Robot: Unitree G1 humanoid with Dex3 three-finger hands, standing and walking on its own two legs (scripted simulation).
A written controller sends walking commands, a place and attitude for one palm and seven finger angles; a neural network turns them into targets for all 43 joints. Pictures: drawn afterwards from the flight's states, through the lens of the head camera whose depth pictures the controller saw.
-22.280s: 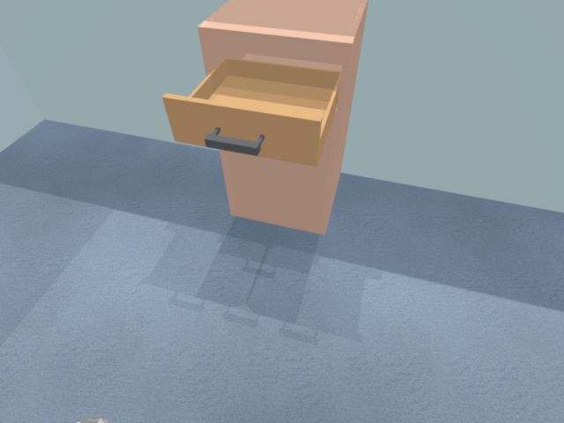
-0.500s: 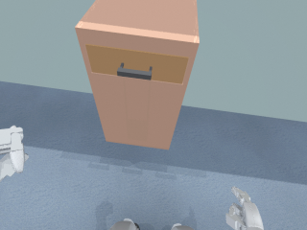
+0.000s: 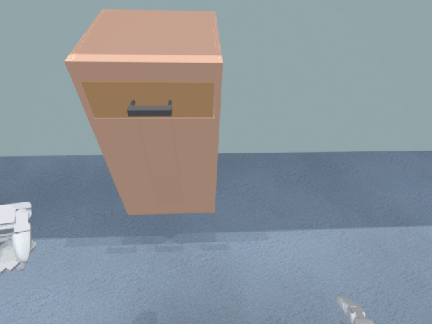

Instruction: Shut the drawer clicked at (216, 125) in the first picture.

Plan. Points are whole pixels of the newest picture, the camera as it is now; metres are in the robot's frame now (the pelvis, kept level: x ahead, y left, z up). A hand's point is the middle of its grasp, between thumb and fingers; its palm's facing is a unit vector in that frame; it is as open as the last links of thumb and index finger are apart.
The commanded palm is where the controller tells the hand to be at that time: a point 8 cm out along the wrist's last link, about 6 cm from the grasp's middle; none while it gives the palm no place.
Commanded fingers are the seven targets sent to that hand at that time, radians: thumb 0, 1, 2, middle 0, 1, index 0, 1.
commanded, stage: stop stepping back and stand still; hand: left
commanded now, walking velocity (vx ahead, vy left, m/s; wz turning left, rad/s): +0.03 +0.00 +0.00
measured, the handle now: (150, 106) +0.76 +0.23 -0.04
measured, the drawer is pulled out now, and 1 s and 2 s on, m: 0.00 0.00 0.00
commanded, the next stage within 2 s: let the arm hang, fingers relaxed in 0.54 s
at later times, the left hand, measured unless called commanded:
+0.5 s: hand out of the picture +0.13 +0.25 +0.17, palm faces +0.41 -0.80 -0.44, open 3.2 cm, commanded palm +0.05 +0.29 +0.18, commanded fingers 0.00 0.90 0.90 -1.40 -1.60 -1.40 -1.60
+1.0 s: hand out of the picture -0.07 +0.20 -0.18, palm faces +0.15 -0.97 -0.19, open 3.3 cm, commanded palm none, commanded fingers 0.00 0.90 0.90 -0.64 -0.78 -0.64 -0.78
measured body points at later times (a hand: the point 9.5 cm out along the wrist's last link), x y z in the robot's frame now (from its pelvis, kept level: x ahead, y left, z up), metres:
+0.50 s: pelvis -0.06 +0.00 +0.00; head -0.06 +0.00 +0.45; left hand +0.10 +0.29 +0.20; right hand +0.11 -0.21 -0.08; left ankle +0.06 +0.10 -0.73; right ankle -0.09 -0.10 -0.73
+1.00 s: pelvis -0.07 +0.01 +0.00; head -0.05 +0.05 +0.45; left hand -0.08 +0.25 -0.16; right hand +0.01 -0.24 -0.12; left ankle +0.00 +0.11 -0.73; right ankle -0.09 -0.10 -0.73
